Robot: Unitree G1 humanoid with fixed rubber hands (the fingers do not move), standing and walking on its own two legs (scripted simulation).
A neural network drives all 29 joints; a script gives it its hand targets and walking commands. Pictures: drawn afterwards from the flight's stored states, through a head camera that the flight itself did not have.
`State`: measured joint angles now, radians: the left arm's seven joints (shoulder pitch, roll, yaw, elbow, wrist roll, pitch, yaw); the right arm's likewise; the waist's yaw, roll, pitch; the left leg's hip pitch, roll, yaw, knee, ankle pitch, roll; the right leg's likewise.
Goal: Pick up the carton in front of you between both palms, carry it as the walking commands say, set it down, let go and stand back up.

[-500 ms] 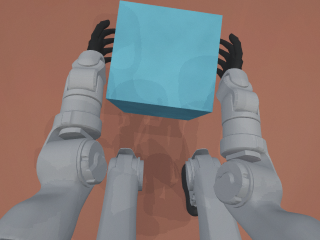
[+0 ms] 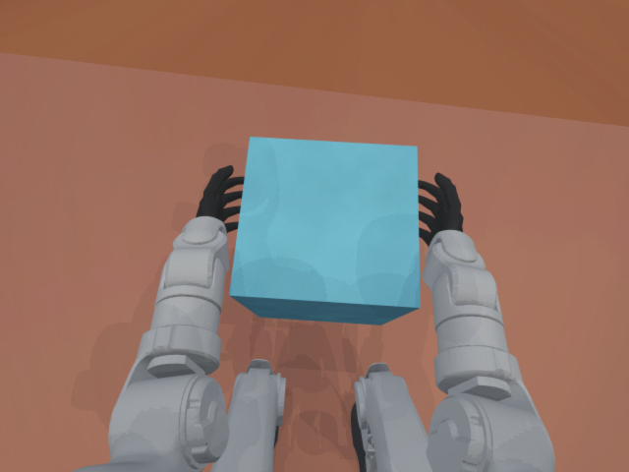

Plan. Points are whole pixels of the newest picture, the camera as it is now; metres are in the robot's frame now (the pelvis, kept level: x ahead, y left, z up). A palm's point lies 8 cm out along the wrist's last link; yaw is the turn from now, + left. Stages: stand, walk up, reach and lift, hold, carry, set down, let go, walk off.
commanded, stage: reach and lift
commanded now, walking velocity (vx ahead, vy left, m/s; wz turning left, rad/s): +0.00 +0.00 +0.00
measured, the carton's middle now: (325, 245) +0.44 +0.00 -0.11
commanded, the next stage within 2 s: hold in 1.84 s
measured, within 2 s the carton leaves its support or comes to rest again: neither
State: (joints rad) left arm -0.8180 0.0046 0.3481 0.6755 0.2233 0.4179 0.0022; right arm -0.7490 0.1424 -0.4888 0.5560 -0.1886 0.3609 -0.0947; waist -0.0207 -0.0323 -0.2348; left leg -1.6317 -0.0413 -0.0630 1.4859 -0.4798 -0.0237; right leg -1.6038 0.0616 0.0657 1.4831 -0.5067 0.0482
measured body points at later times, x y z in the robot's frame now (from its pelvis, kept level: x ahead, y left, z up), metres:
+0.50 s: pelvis +0.04 -0.01 +0.13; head +0.12 +0.01 +0.58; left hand +0.39 +0.15 +0.10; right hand +0.40 -0.15 +0.12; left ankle +0.08 +0.12 -0.55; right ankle +0.08 -0.14 -0.55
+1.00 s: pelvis +0.05 -0.01 +0.19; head +0.02 -0.01 +0.64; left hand +0.36 +0.15 +0.20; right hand +0.37 -0.15 +0.21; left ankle +0.08 +0.12 -0.55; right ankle +0.08 -0.14 -0.55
